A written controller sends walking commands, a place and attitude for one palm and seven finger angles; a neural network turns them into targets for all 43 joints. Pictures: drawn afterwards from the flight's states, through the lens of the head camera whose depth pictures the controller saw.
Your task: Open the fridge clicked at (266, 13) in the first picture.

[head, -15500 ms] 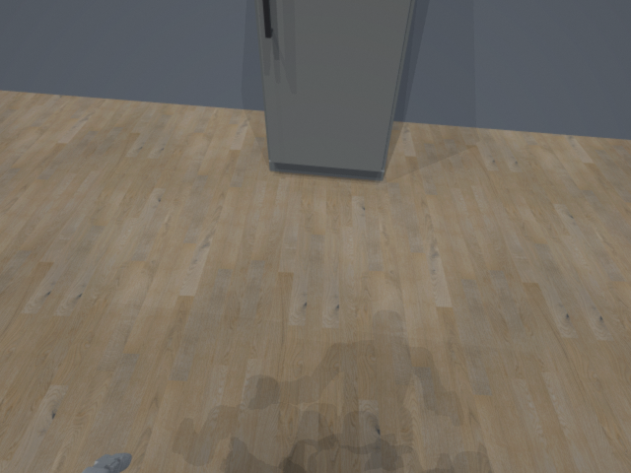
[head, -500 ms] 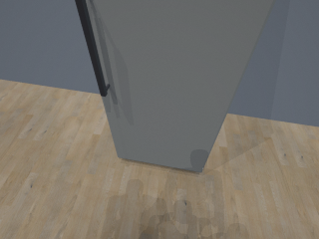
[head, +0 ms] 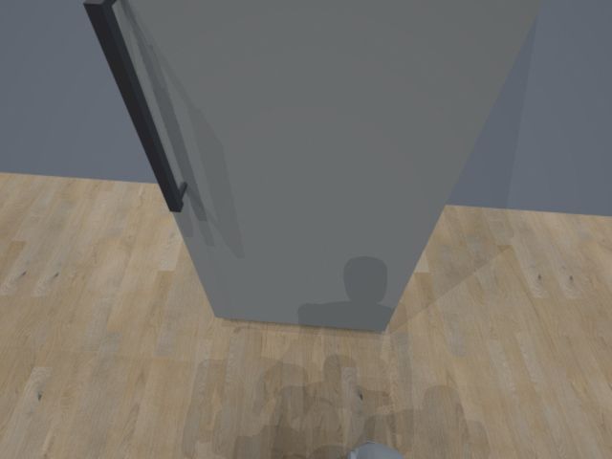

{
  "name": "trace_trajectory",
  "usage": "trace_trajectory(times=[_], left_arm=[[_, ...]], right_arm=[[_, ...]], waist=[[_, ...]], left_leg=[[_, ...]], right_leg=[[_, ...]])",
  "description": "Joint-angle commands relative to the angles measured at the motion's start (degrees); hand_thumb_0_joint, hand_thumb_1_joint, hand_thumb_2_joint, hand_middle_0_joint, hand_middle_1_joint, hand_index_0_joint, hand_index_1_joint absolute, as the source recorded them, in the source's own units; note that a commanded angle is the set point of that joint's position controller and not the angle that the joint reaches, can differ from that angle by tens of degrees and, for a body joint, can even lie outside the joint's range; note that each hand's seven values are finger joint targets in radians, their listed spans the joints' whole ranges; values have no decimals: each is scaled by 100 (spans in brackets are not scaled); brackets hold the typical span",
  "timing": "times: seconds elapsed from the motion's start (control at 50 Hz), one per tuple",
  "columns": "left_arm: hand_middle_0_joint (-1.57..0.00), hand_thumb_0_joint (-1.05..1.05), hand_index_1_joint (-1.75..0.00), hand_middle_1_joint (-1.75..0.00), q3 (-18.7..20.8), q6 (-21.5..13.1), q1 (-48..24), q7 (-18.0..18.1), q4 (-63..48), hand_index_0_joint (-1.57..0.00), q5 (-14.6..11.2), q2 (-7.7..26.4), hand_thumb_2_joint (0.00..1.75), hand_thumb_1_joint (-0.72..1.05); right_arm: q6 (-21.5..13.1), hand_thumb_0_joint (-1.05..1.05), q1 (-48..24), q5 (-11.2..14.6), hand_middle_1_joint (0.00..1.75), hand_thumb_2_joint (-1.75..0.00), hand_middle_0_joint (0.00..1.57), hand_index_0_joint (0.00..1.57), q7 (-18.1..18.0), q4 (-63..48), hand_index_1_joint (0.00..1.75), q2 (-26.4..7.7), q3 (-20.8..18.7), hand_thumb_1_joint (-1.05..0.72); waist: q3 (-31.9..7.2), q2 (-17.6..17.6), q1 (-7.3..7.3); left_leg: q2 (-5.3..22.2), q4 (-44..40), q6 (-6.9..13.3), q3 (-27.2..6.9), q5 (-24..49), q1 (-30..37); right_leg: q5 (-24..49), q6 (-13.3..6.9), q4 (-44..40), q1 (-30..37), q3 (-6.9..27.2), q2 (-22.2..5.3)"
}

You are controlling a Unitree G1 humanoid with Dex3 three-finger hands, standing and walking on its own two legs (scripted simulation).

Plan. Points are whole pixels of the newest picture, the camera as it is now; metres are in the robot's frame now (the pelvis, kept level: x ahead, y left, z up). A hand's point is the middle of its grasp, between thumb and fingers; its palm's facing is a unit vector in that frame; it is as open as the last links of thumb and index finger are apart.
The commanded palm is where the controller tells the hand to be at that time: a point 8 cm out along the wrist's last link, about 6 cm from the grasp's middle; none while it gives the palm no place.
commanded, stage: shuffle to correct the standing spot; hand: left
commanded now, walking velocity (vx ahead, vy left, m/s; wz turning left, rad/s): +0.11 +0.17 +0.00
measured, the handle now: (151, 121) +0.55 +0.28 +0.12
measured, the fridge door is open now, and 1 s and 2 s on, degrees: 0 0 0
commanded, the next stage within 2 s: come to a stop and stand still in 0.50 s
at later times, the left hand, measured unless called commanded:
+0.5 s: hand out of the picture +0.11 +0.26 -0.20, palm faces +0.08 -0.97 -0.21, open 7.3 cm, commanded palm none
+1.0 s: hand (138, 444) +0.15 +0.26 -0.17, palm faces +0.00 -0.98 -0.21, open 7.2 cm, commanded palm none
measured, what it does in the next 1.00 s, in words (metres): walks ahead: right foot, then left foot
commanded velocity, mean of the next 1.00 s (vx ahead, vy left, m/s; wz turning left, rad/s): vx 0.01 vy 0.08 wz -0.03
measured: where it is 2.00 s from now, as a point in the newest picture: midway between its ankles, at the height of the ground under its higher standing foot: outside the picture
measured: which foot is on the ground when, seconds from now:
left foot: down 0.00-0.10, up 0.12-0.42, down 0.44-1.00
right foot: up 0.00-0.08, down 0.10-0.44, up 0.46-0.70, down 0.72-1.00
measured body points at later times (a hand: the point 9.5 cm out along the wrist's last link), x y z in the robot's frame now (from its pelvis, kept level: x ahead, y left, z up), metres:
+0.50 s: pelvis +0.09 +0.07 -0.01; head +0.12 +0.09 +0.43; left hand +0.10 +0.32 -0.18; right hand +0.16 -0.17 -0.15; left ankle +0.14 +0.19 -0.74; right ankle +0.08 -0.08 -0.72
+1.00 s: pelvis +0.12 +0.08 +0.00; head +0.13 +0.09 +0.45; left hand +0.16 +0.32 -0.16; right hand +0.13 -0.14 -0.15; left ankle +0.14 +0.19 -0.74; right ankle +0.08 +0.02 -0.74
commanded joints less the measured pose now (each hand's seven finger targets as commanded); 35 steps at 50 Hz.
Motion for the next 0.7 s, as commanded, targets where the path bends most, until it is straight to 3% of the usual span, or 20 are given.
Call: trace_trajectory(times=[0.0,0.04,0.06,0.08,0.1,0.16,0.18,0.24,0.3,0.36,0.38,0.4,0.42,0.44,0.46,0.48,0.52,0.62,0.66,0.68], left_arm=[[-20,0,-30,-30,-82,-179,194,-44,-340,-20,21,-55,90,90],[-20,0,-30,-30,8,-253,871,-2,-153,-20,39,244,90,90],[-20,0,-30,-30,99,-319,1423,60,-8,-20,62,696,90,90],[-20,0,-30,-30,240,-310,1764,121,30,-20,18,1279,90,90],[-20,0,-30,-30,242,-279,1608,148,-14,-20,-68,1280,90,90],[-20,0,-30,-30,162,-247,526,230,-265,-20,-23,826,90,90],[-20,0,-30,-30,169,-263,382,245,-294,-20,-8,784,90,90],[-20,0,-30,-30,169,-274,133,170,-367,-20,33,905,90,90],[-20,0,-30,-30,242,-247,122,107,-367,-20,48,1085,90,90],[-20,0,-30,-30,283,-111,-17,77,-395,-20,21,1204,90,90],[-20,0,-30,-30,250,-50,-48,70,-431,-20,33,1045,90,90],[-20,0,-30,-30,206,21,-10,57,-486,-20,1,766,90,90],[-20,0,-30,-30,144,78,-23,66,-584,-20,-26,468,90,90],[-20,0,-30,-30,124,100,-74,109,-619,-20,-13,446,90,90],[-20,0,-30,-30,125,93,-1,126,-642,-20,-1,414,90,90],[-20,0,-30,-30,126,89,3,161,-554,-20,31,369,90,90],[-20,0,-30,-30,133,101,205,170,-459,-20,7,471,90,90],[-20,0,-30,-30,-12,40,359,151,-440,-20,-17,224,90,90],[-20,0,-30,-30,-60,-31,612,153,-327,-20,-10,203,90,90],[-20,0,-30,-30,-61,-112,702,172,-287,-20,15,390,90,90]], right_arm=[[19,0,499,9,30,-90,20,20,-55,-52,30,-883,-149,-90],[42,0,453,98,30,-90,20,20,-26,-56,30,-848,-162,-90],[28,0,488,160,30,-90,20,20,12,-125,30,-685,-161,-90],[44,0,557,140,30,-90,20,20,47,-325,30,-562,-159,-90],[152,0,307,82,30,-90,20,20,1,-348,30,-804,-230,-90],[350,0,-232,32,30,-90,20,20,74,-390,30,-567,-250,-90],[387,0,-190,28,30,-90,20,20,112,-383,30,-490,-270,-90],[389,0,3,66,30,-90,20,20,176,-365,30,-271,-239,-90],[313,0,-164,89,30,-90,20,20,178,-447,30,-315,-241,-90],[283,0,-91,104,30,-90,20,20,136,-518,30,-564,-306,-90],[255,0,35,108,30,-90,20,20,108,-528,30,-721,-330,-90],[230,0,108,65,30,-90,20,20,75,-578,30,-1086,-400,-90],[261,0,96,23,30,-90,20,20,44,-683,30,-1461,-470,-90],[336,0,-35,12,30,-90,20,20,26,-793,30,-1535,-480,-90],[353,0,-312,-1,30,-90,20,20,31,-914,30,-1431,-445,-90],[340,0,-539,-2,30,-90,20,20,19,-946,30,-1250,-413,-90],[369,0,-886,1,30,-90,20,20,11,-1086,30,-1078,-325,-90],[355,0,-582,-2,30,-90,20,20,-35,-994,30,-1103,-369,-90],[302,0,-568,62,30,-90,20,20,-45,-908,30,-1060,-349,-90],[251,0,-558,114,30,-90,20,20,-23,-865,30,-850,-310,-90]], waist=[[-66,636,100],[-398,217,468],[-814,-654,668],[-1178,-1833,669],[-894,-1054,618],[257,-758,252],[252,-499,168],[-31,-620,-10],[-223,-643,93],[-297,-635,-12],[-305,-262,-101],[-370,866,-122],[-311,1977,-154],[-198,1749,-196],[-138,1478,-90],[-241,1867,-40],[-334,1516,113],[-688,528,67],[-798,104,175],[-889,-317,191]], left_leg=[[1363,-150,715,-686,3323,-157],[1040,863,325,-410,2742,-797],[670,1888,56,-207,1311,-1821],[34,3419,-273,-108,-1419,-2799],[343,4302,-333,-798,-1814,-2844],[760,4566,-393,-1131,-1093,-2918],[771,4342,-423,-1071,-902,-2709],[626,3076,-529,-750,-209,-1858],[344,2053,-621,-387,215,-1476],[222,900,-658,-226,682,-677],[370,479,-623,-390,774,-346],[1046,77,-350,-1160,1246,-238],[1912,-528,213,-2156,1468,-553],[2074,-772,617,-2296,1117,-1095],[1948,-796,683,-2135,734,-1337],[1775,-716,684,-2039,1252,-1175],[1485,-438,643,-1507,1903,-1150],[1547,-66,745,-1562,2855,-692],[1448,158,513,-1554,2353,-882],[1191,481,221,-1359,1985,-1137]], right_leg=[[485,18,-1647,711,-238,160],[1585,30,-2592,2211,-120,9],[2159,-306,-2783,3452,1131,-1018],[3271,-1042,-3507,4131,3164,-2502],[3267,-1366,-3782,3480,3156,-2718],[2020,-995,-4033,1499,2130,-2176],[2284,-901,-4009,1298,1689,-2016],[2336,-595,-3891,756,916,-1456],[2253,-492,-3668,968,837,-1252],[1295,-237,-3233,754,826,-1135],[851,-75,-2739,578,677,-936],[61,185,-1912,276,230,-402],[-1068,419,-843,9,-135,44],[-1292,342,94,20,172,91],[-1143,244,570,-3,225,44],[-1050,191,945,-193,249,-16],[-637,196,942,-20,228,-73],[-429,328,-1198,838,78,1],[699,356,-2651,1661,166,1],[1473,278,-3293,2206,609,-293]])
